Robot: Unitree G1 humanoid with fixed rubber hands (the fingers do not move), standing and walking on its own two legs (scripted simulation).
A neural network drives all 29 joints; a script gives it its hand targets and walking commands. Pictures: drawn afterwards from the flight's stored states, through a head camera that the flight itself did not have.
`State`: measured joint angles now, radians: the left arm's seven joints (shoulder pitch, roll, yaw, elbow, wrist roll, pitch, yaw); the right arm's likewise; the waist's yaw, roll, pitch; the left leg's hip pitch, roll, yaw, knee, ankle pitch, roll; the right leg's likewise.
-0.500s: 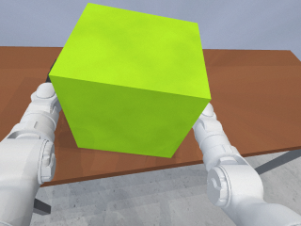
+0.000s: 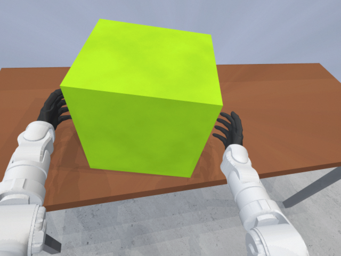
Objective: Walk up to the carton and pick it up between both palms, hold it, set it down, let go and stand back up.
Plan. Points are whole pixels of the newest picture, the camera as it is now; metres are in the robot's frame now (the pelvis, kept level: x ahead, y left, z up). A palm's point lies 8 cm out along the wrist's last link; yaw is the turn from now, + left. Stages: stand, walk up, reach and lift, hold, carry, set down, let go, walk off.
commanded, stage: set down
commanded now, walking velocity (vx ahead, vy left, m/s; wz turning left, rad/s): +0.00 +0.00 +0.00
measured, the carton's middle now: (148, 104) +0.46 +0.03 +0.08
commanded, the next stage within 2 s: none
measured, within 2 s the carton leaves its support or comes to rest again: neither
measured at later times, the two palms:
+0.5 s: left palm (32, 146) +0.34 +0.28 +0.07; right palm (239, 161) +0.30 -0.18 +0.06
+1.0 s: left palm (16, 179) +0.26 +0.28 +0.07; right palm (250, 189) +0.24 -0.19 +0.06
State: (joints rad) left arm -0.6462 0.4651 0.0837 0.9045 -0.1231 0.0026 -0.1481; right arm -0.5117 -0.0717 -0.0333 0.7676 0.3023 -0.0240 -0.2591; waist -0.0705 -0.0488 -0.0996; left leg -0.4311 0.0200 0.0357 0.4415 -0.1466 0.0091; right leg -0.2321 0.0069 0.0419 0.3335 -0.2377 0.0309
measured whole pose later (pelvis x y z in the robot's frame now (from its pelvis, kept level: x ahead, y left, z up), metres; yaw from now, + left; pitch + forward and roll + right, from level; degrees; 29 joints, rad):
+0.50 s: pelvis -0.02 +0.00 +0.00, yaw +0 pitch +2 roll -2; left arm -0.48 0.48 0.08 0.82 -0.16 0.00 -0.16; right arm -0.36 -0.08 -0.02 0.62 0.30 0.06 -0.24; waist -0.05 -0.05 -0.07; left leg -0.34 0.02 0.04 0.43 -0.13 0.01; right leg -0.15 0.01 0.04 0.33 -0.22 0.03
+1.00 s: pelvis -0.02 -0.01 +0.00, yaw +0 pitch -2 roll -1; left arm -0.14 0.52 0.08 0.36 -0.21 0.15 -0.17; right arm 0.01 -0.08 0.01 0.14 0.29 0.21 -0.28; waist 0.00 -0.05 -0.02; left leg -0.24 0.02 0.04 0.38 -0.10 0.01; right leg -0.07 0.00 0.04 0.33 -0.23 0.03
